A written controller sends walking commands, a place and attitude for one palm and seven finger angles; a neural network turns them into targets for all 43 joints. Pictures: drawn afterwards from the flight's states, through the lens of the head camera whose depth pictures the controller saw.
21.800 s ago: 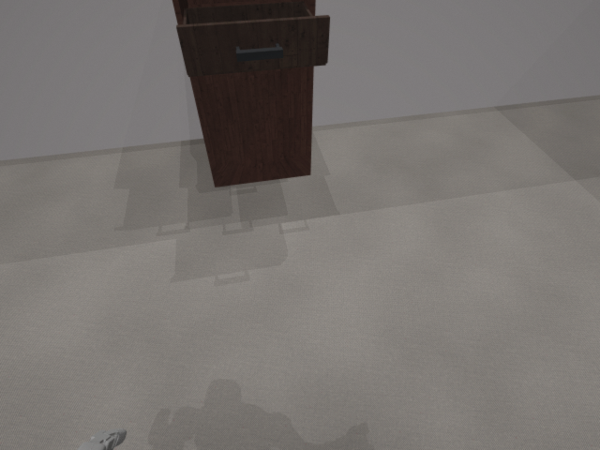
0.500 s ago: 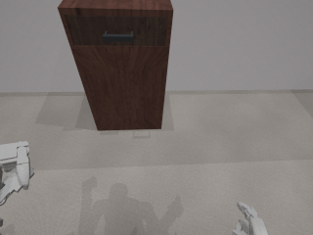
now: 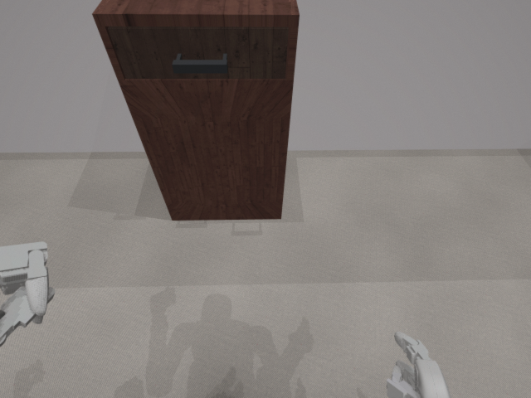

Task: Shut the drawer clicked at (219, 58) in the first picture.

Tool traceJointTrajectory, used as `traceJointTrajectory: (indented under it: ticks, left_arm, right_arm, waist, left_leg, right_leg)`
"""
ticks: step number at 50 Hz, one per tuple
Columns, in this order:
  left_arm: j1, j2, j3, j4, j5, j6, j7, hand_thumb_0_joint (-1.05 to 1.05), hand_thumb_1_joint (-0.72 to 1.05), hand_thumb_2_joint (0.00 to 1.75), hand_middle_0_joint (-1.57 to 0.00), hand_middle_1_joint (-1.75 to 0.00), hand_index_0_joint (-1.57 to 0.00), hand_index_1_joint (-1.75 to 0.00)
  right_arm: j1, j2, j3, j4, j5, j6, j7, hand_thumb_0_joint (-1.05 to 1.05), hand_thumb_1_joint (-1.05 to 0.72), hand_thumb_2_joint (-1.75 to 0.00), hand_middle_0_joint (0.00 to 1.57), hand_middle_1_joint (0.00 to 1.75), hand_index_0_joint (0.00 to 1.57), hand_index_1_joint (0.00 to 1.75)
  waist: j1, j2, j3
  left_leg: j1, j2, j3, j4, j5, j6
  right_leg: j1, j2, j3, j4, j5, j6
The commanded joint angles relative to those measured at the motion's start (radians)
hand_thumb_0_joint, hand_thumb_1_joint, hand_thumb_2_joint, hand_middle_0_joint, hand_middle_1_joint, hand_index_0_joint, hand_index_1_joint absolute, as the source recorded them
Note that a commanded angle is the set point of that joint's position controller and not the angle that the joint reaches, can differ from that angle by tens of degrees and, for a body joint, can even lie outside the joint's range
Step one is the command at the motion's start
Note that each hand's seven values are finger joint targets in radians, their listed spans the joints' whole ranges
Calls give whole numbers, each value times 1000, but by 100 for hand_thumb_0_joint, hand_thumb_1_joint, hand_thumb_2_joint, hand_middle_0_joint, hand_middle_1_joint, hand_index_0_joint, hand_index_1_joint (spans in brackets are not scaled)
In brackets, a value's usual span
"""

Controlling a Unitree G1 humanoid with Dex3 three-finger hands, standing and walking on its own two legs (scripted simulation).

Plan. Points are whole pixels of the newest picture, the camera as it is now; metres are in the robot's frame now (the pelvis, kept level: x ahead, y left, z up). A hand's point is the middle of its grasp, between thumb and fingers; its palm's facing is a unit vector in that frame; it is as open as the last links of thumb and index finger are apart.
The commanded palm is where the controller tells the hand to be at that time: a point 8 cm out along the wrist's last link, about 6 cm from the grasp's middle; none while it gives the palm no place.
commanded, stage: stop stepping back and stand still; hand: left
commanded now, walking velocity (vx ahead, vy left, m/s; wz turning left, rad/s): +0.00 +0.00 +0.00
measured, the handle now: (201, 61) +0.88 +0.23 +0.03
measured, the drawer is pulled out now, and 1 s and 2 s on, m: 0.00 0.00 0.00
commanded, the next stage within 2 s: let the arm hang, fingers relaxed in 0.08 s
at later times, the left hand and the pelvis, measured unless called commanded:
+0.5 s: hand out of the picture +0.02 +0.21 -0.17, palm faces +0.04 -0.97 -0.22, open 3.2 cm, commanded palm none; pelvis -0.04 +0.02 +0.00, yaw +2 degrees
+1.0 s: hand out of the picture -0.08 +0.19 -0.17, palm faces +0.04 -0.98 -0.18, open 7.1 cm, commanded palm none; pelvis -0.06 +0.02 +0.01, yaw +0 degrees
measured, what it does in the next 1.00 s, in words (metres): shifts its weight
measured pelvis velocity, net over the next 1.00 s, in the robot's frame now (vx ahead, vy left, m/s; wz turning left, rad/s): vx -0.06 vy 0.02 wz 0.00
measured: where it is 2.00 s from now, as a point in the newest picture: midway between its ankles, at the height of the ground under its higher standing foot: outside the picture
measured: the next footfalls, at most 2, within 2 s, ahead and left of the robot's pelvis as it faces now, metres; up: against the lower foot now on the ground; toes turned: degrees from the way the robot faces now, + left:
none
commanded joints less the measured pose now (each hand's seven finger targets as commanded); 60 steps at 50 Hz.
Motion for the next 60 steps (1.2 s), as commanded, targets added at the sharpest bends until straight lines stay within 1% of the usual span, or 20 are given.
traceJointTrajectory:
  ticks: [1,3,4,8,9,10,11,12,13,15,17,20,23,27,29,32,37,39,53,60]
  left_arm:
    - [45,144,135,-182,-8,-67,19,0,90,90,-140,-160,-140,-160]
    - [73,148,149,-153,-16,-66,18,0,90,90,-140,-160,-140,-160]
    - [79,140,144,-142,-20,-64,15,0,90,90,-140,-160,-140,-160]
    - [108,147,154,-156,-24,-64,10,0,90,90,-140,-160,-140,-160]
    - [-139,47,-253,630,77,91,-130,0,90,90,-140,-160,-140,-160]
    - [-136,-10,-245,659,68,156,-146,0,90,90,-136,-156,-136,-156]
    - [-131,-22,-243,665,64,172,-150,0,90,90,-132,-151,-132,-151]
    - [-166,-36,-254,711,62,174,-155,0,90,90,-128,-147,-128,-147]
    - [-214,-26,-263,762,64,177,-157,0,90,90,-124,-143,-124,-143]
    - [-296,-9,-280,872,65,179,-156,0,90,90,-116,-134,-116,-134]
    - [-351,-20,-291,990,58,191,-149,0,90,90,-108,-125,-108,-125]
    - [-368,-43,-313,1152,48,215,-138,0,90,90,-96,-112,-96,-112]
    - [-338,-55,-321,1312,40,217,-136,0,90,90,-84,-99,-84,-99]
    - [-321,-78,-326,1449,37,216,-136,0,90,90,-68,-82,-68,-82]
    - [-318,-87,-329,1496,37,214,-137,0,90,90,-60,-73,-60,-73]
    - [-306,-105,-336,1559,36,209,-135,0,90,90,-48,-60,-48,-60]
    - [-282,-134,-343,1633,35,203,-128,0,90,90,-28,-39,-28,-39]
    - [-276,-145,-345,1654,34,204,-126,0,90,90,-20,-30,-20,-30]
    - [-249,-197,-339,1712,35,198,-116,0,90,90,-20,-30,-20,-30]
    - [-243,-210,-339,1720,34,192,-113,0,90,90,-20,-30,-20,-30]
  right_arm:
    - [-57,-107,-44,-158,7,-42,-2,0,-90,-90,20,30,20,30]
    - [-54,-108,-45,-161,7,-28,2,0,-90,-90,20,30,20,30]
    - [-58,-107,-45,-165,8,-21,4,0,-90,-90,20,30,20,30]
    - [-78,-101,-39,-179,10,-5,-1,0,-90,-90,20,30,20,30]
    - [-128,-273,-73,37,10,-66,89,0,-90,-90,20,30,20,30]
    - [-34,-215,-89,50,0,-39,83,0,-90,-90,20,30,20,30]
    - [0,-210,-78,34,-4,-20,79,0,-90,-90,20,30,20,30]
    - [-8,-190,-63,37,-9,-6,77,0,-90,-90,20,30,20,30]
    - [-16,-181,-53,32,-18,5,75,0,-90,-90,20,30,20,30]
    - [-12,-181,-45,34,-31,20,70,0,-90,-90,20,30,20,30]
    - [3,-174,-43,70,-36,34,63,0,-90,-90,20,30,20,30]
    - [-3,-163,-20,133,-40,45,55,0,-90,-90,20,30,20,30]
    - [4,-136,-8,200,-35,51,47,0,-90,-90,20,30,20,30]
    - [65,-99,-10,273,-34,67,37,0,-90,-90,20,30,20,30]
    - [95,-94,-14,302,-33,69,34,0,-90,-90,20,30,20,30]
    - [145,-87,-17,341,-28,70,30,0,-90,-90,20,30,20,30]
    - [201,-54,-14,409,-27,68,27,0,-90,-90,20,30,20,30]
    - [215,-44,-11,430,-27,66,25,0,-90,-90,20,30,20,30]
    - [240,26,-8,506,-29,61,19,0,-90,-90,20,30,20,30]
    - [248,32,-10,513,-26,57,14,0,-90,-90,20,30,20,30]
  waist:
    - [-19,28,-192]
    - [-22,-32,-216]
    - [-22,-40,-211]
    - [-16,15,-206]
    - [-49,29,-135]
    - [-42,5,-203]
    - [-43,22,-169]
    - [-23,10,-171]
    - [-17,-59,-147]
    - [-24,-232,-124]
    - [-33,-209,-136]
    - [-9,36,-95]
    - [4,163,-59]
    - [-5,225,-40]
    - [-8,188,-34]
    - [-14,56,-30]
    - [-21,-23,4]
    - [-23,-19,21]
    - [-16,21,74]
    - [-17,30,46]
  left_leg:
    - [30,77,-35,44,589,30]
    - [-10,55,-8,64,517,23]
    - [-26,47,-6,57,468,20]
    - [5,67,-24,-22,465,31]
    - [-46,84,-40,138,533,31]
    - [2,94,-51,118,471,30]
    - [-20,105,-60,105,387,42]
    - [-92,116,-92,78,244,64]
    - [-136,107,-114,62,161,75]
    - [-102,73,-97,95,206,61]
    - [-57,60,-93,74,279,56]
    - [-89,103,-164,-49,331,74]
    - [-121,85,-152,-117,168,65]
    - [-120,80,-147,-164,-28,55]
    - [-122,84,-156,-188,-74,55]
    - [-89,88,-153,-184,-51,58]
    - [-45,84,-123,-176,6,58]
    - [-39,87,-125,-184,20,59]
    - [-63,73,-102,-185,31,53]
    - [-33,75,-89,-159,104,49]
  right_leg:
    - [130,-101,97,-68,718,11]
    - [173,-137,122,-55,853,1]
    - [172,-149,127,-56,848,-4]
    - [117,-116,96,-66,660,16]
    - [-72,-180,42,68,717,-4]
    - [-100,-149,93,42,566,-8]
    - [-125,-138,71,29,431,0]
    - [-124,-134,69,21,291,4]
    - [-119,-134,82,-8,229,1]
    - [-127,-161,124,-39,316,-29]
    - [-106,-167,113,-22,378,-42]
    - [-53,-100,78,-17,186,5]
    - [-3,-93,90,-86,102,-1]
    - [-3,-94,86,-154,45,-19]
    - [-2,-87,83,-166,41,-20]
    - [-21,-93,87,-189,33,-19]
    - [-71,-103,92,-206,20,-19]
    - [-84,-100,89,-200,29,-17]
    - [-98,-98,97,-199,35,-16]
    - [-80,-102,103,-201,85,-19]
